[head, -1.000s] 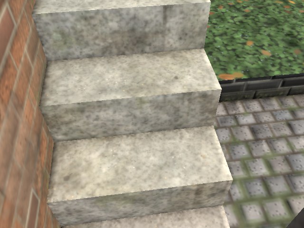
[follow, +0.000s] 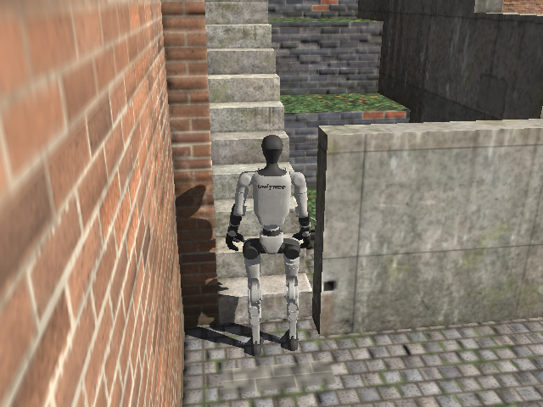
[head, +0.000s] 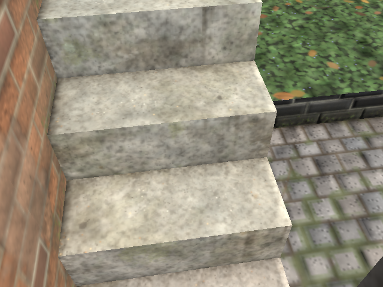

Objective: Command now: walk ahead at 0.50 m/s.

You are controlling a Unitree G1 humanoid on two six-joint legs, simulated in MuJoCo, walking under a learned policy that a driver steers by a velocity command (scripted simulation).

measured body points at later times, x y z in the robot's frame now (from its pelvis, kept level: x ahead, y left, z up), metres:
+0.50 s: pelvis +0.00 +0.00 +0.00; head +0.00 +0.00 +0.45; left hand +0.15 +0.24 -0.12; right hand +0.15 -0.21 -0.12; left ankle -0.04 +0.09 -0.75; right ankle +0.01 -0.13 -0.75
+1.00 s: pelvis +0.00 +0.00 +0.00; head +0.00 +0.00 +0.45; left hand +0.15 +0.24 -0.12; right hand +0.15 -0.21 -0.12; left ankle -0.04 +0.09 -0.75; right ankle +0.01 -0.13 -0.75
